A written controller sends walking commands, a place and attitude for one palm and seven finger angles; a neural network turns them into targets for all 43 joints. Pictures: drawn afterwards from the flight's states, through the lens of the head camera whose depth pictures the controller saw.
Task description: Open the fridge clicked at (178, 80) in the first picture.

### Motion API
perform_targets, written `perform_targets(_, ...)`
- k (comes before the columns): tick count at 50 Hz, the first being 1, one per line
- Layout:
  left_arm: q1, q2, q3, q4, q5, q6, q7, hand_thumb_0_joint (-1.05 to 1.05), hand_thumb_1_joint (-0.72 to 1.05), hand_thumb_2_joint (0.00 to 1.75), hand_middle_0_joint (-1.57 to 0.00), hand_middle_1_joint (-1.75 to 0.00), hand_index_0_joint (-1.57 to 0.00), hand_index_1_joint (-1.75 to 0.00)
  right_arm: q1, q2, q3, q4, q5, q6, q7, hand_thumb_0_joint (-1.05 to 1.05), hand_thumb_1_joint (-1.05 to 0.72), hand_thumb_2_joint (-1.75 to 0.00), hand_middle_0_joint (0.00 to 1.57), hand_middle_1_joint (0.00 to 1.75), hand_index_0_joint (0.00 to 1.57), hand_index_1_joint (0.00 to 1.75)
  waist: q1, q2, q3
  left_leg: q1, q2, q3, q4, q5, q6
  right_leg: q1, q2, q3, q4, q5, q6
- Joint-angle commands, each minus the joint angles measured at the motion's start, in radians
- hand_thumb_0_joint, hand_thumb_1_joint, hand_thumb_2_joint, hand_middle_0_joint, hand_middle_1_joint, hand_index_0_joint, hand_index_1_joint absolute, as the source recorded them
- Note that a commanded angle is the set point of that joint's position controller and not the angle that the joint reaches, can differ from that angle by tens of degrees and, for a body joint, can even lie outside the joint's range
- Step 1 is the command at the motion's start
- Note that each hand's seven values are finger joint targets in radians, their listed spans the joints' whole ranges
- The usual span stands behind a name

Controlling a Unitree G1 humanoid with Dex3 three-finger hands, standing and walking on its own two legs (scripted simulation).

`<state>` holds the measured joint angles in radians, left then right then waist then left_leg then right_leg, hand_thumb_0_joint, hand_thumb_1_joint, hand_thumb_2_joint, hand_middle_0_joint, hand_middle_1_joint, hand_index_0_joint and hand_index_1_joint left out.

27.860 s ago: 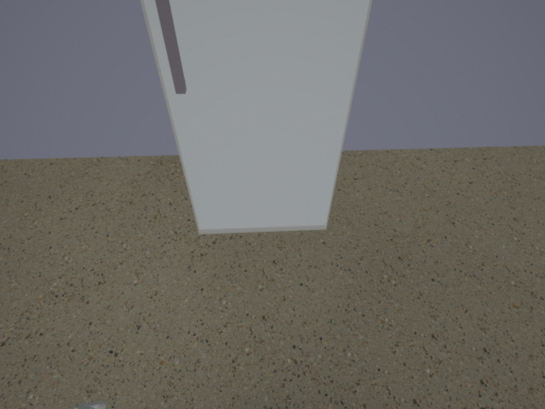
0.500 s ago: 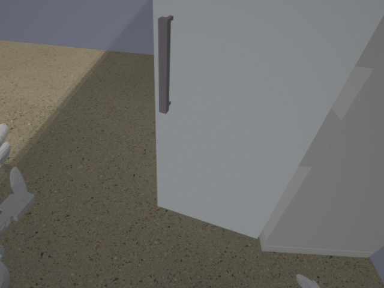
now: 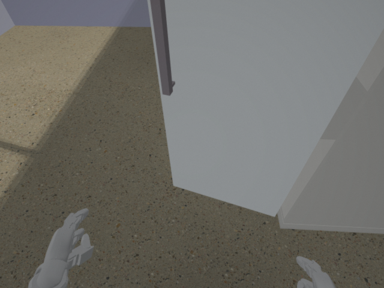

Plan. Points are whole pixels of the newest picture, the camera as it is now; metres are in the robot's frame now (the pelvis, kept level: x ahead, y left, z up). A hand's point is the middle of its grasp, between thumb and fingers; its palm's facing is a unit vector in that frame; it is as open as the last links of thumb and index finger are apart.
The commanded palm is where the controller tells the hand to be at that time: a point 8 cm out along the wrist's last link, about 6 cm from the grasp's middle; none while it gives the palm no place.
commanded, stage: let the arm hang, fingers relaxed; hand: left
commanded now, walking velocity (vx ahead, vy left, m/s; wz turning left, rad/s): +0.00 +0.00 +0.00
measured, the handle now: (166, 46) +0.71 +0.10 +0.17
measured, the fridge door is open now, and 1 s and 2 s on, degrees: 74 74 74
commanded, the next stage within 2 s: look to check the result in 0.94 s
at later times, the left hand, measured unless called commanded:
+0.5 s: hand out of the picture +0.01 +0.23 -0.15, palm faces +0.02 -0.95 -0.30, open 7.4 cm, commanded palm none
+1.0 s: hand out of the picture +0.11 +0.24 -0.14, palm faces -0.01 -0.95 -0.32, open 7.4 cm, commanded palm none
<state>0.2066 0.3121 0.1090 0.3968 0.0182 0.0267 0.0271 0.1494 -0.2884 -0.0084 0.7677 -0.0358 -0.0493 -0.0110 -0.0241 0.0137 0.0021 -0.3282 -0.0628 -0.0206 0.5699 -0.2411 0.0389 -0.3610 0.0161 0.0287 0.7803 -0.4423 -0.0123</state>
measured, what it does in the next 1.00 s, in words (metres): stands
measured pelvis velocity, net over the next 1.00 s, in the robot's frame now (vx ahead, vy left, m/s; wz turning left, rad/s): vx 0.02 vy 0.00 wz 0.01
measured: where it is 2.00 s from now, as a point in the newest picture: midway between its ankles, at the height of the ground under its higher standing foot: outside the picture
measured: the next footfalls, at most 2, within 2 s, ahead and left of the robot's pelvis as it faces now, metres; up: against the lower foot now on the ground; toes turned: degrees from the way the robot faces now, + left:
none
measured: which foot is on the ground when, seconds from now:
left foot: down 0.00-1.00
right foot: down 0.00-1.00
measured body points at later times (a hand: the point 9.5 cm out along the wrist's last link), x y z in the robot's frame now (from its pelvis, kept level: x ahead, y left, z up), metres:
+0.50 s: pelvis +0.01 -0.01 +0.02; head +0.03 -0.01 +0.47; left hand +0.01 +0.28 -0.13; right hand +0.03 -0.25 -0.14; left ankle +0.03 +0.10 -0.73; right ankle +0.01 -0.11 -0.73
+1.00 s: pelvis +0.02 +0.00 +0.02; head +0.03 +0.00 +0.47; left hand +0.11 +0.29 -0.11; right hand +0.11 -0.30 -0.11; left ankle +0.03 +0.11 -0.73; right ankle +0.01 -0.11 -0.73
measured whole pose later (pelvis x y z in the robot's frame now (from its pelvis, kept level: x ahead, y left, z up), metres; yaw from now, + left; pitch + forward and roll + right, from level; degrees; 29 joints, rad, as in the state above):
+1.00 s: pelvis +0.02 +0.00 +0.02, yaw +0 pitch -1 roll +0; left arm 0.09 0.33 0.01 1.11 0.01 -0.01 0.00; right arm 0.10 -0.34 -0.01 1.11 -0.02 -0.01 -0.01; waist -0.01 0.00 0.04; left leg -0.16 -0.03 -0.03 0.34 -0.16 0.02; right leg -0.12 0.03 0.04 0.34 -0.20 -0.02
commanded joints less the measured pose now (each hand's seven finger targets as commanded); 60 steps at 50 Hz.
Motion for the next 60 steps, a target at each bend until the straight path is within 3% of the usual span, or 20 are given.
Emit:
perform_targets(1, 0.095, 0.137, -0.026, 0.175, 0.019, -0.040, -0.016, 0.00, 0.90, 0.90, -0.20, -0.30, -0.20, -0.30, -0.040, -0.111, -0.043, -0.048, 0.020, 0.016, -0.006, 0.00, -0.90, -0.90, 0.20, 0.30, 0.20, 0.30, 0.059, -0.141, -0.125, -0.049, 0.098, -0.104, 0.013, 0.193, 0.015, 0.258, -0.138, 0.191, -0.364, 0.347, -0.031)
perform_targets(2, 0.053, 0.157, -0.037, 0.218, 0.019, -0.041, -0.017, 0.00, 0.90, 0.90, -0.20, -0.30, -0.20, -0.30, 0.006, -0.073, -0.034, -0.029, 0.022, 0.026, 0.002, 0.00, -0.90, -0.90, 0.20, 0.30, 0.20, 0.30, 0.021, -0.136, -0.067, -0.040, 0.050, -0.049, 0.036, -0.039, -0.021, 0.160, -0.267, 0.289, -0.437, 0.336, -0.100)
perform_targets(3, -0.009, 0.161, -0.050, 0.260, 0.017, -0.039, -0.021, 0.00, 0.90, 0.90, -0.20, -0.30, -0.20, -0.30, 0.031, -0.070, -0.036, 0.004, 0.013, 0.041, 0.001, 0.00, -0.90, -0.90, 0.20, 0.30, 0.20, 0.30, -0.008, -0.063, -0.040, 0.013, 0.037, -0.019, 0.053, -0.104, -0.028, 0.089, -0.278, 0.303, -0.451, 0.299, -0.142)
perform_targets(4, -0.047, 0.153, -0.053, 0.300, 0.014, -0.043, -0.019, 0.00, 0.90, 0.90, -0.20, -0.30, -0.20, -0.30, 0.024, -0.078, -0.038, 0.030, 0.007, 0.051, -0.005, 0.00, -0.90, -0.90, 0.20, 0.30, 0.20, 0.30, -0.009, -0.107, -0.036, 0.048, 0.047, -0.023, 0.067, -0.081, -0.028, 0.067, -0.248, 0.303, -0.465, 0.299, -0.149)
perform_targets(5, -0.066, 0.139, -0.058, 0.343, 0.011, -0.047, -0.017, 0.00, 0.90, 0.90, -0.20, -0.30, -0.20, -0.30, 0.032, -0.084, -0.039, 0.056, 0.008, 0.051, -0.008, 0.00, -0.90, -0.90, 0.20, 0.30, 0.20, 0.30, -0.012, -0.097, -0.027, 0.071, 0.058, -0.029, 0.050, -0.037, -0.026, 0.070, -0.229, 0.279, -0.461, 0.335, -0.147)
perform_targets(6, -0.077, 0.131, -0.061, 0.381, 0.008, -0.049, -0.016, 0.00, 0.90, 0.90, -0.20, -0.30, -0.20, -0.30, 0.047, -0.084, -0.037, 0.083, 0.010, 0.049, -0.010, 0.00, -0.90, -0.90, 0.20, 0.30, 0.20, 0.30, -0.021, -0.045, -0.039, 0.108, 0.074, -0.040, 0.006, 0.025, -0.025, 0.075, -0.209, 0.245, -0.448, 0.339, -0.134)
perform_targets(7, -0.072, 0.116, -0.067, 0.419, 0.004, -0.047, -0.014, 0.00, 0.90, 0.90, -0.20, -0.30, -0.20, -0.30, 0.056, -0.073, -0.030, 0.105, 0.013, 0.050, -0.012, 0.00, -0.90, -0.90, 0.20, 0.30, 0.20, 0.30, -0.021, -0.028, -0.049, 0.142, 0.091, -0.053, -0.036, 0.090, -0.025, 0.070, -0.173, 0.195, -0.441, 0.311, -0.105)
perform_targets(9, -0.031, 0.066, -0.061, 0.483, 0.002, -0.039, -0.013, 0.00, 0.90, 0.90, -0.20, -0.30, -0.20, -0.30, 0.048, -0.056, -0.029, 0.144, 0.009, 0.050, -0.016, 0.00, -0.90, -0.90, 0.20, 0.30, 0.20, 0.30, 0.000, 0.090, -0.045, 0.134, 0.121, -0.096, -0.109, 0.083, -0.013, 0.093, -0.123, 0.147, -0.448, 0.203, -0.069)
perform_targets(11, -0.005, 0.066, -0.064, 0.543, -0.003, -0.034, -0.014, 0.00, 0.90, 0.90, -0.20, -0.30, -0.20, -0.30, 0.042, -0.064, -0.027, 0.176, 0.010, 0.049, -0.020, 0.00, -0.90, -0.90, 0.20, 0.30, 0.20, 0.30, 0.020, 0.129, -0.026, 0.073, 0.138, -0.125, -0.166, 0.038, -0.001, 0.156, -0.094, 0.126, -0.459, 0.162, -0.059)
perform_targets(14, 0.002, 0.071, -0.067, 0.605, -0.006, -0.040, -0.015, 0.00, 0.90, 0.90, -0.20, -0.30, -0.20, -0.30, 0.073, -0.080, -0.030, 0.219, 0.015, 0.042, -0.025, 0.00, -0.90, -0.90, 0.20, 0.30, 0.20, 0.30, 0.023, 0.036, -0.048, 0.088, 0.146, -0.122, -0.182, 0.075, -0.002, 0.212, -0.098, 0.109, -0.470, 0.220, -0.058)
perform_targets(26, -0.028, 0.120, -0.066, 0.690, -0.004, -0.043, -0.015, 0.00, 0.90, 0.90, -0.20, -0.30, -0.20, -0.30, 0.058, -0.133, -0.037, 0.291, 0.018, 0.032, -0.025, 0.00, -0.90, -0.90, 0.20, 0.30, 0.20, 0.30, 0.026, -0.026, 0.032, 0.100, 0.165, -0.136, -0.263, 0.055, 0.009, 0.192, -0.095, 0.086, -0.478, 0.212, -0.049)
perform_targets(38, -0.109, 0.183, -0.059, 0.670, -0.002, -0.055, -0.018, 0.00, 0.90, 0.90, -0.20, -0.30, -0.20, -0.30, -0.035, -0.193, -0.038, 0.291, 0.016, 0.023, -0.013, 0.00, -0.90, -0.90, 0.20, 0.30, 0.20, 0.30, 0.024, 0.004, 0.002, 0.152, 0.164, -0.126, -0.269, 0.145, -0.002, 0.208, -0.114, 0.100, -0.486, 0.290, -0.042)
perform_targets(42, -0.125, 0.198, -0.058, 0.663, -0.002, -0.058, -0.019, 0.00, 0.90, 0.90, -0.20, -0.30, -0.20, -0.30, -0.057, -0.215, -0.038, 0.286, 0.017, 0.023, -0.011, 0.00, -0.90, -0.90, 0.20, 0.30, 0.20, 0.30, 0.024, -0.012, -0.012, 0.170, 0.165, -0.123, -0.269, 0.161, -0.005, 0.219, -0.117, 0.102, -0.499, 0.301, -0.039)
perform_targets(46, -0.145, 0.212, -0.060, 0.662, -0.004, -0.058, -0.021, 0.00, 0.90, 0.90, -0.20, -0.30, -0.20, -0.30, -0.081, -0.234, -0.038, 0.286, 0.017, 0.022, -0.010, 0.00, -0.90, -0.90, 0.20, 0.30, 0.20, 0.30, 0.021, 0.017, -0.026, 0.187, 0.168, -0.124, -0.276, 0.176, -0.010, 0.230, -0.120, 0.104, -0.501, 0.319, -0.038)
perform_targets(57, -0.146, 0.228, -0.064, 0.667, -0.007, -0.059, -0.019, 0.00, 0.90, 0.90, -0.20, -0.30, -0.20, -0.30, -0.090, -0.253, -0.034, 0.289, 0.021, 0.024, -0.012, 0.00, -0.90, -0.90, 0.20, 0.30, 0.20, 0.30, 0.020, -0.006, -0.057, 0.235, 0.174, -0.114, -0.267, 0.243, -0.011, 0.260, -0.126, 0.101, -0.502, 0.394, -0.037)
perform_targets(60, -0.156, 0.229, -0.066, 0.669, -0.008, -0.058, -0.019, 0.00, 0.90, 0.90, -0.20, -0.30, -0.20, -0.30, -0.091, -0.254, -0.033, 0.293, 0.022, 0.026, -0.012, 0.00, -0.90, -0.90, 0.20, 0.30, 0.20, 0.30, 0.018, -0.015, -0.034, 0.229, 0.174, -0.112, -0.276, 0.233, -0.014, 0.254, -0.124, 0.103, -0.505, 0.396, -0.037)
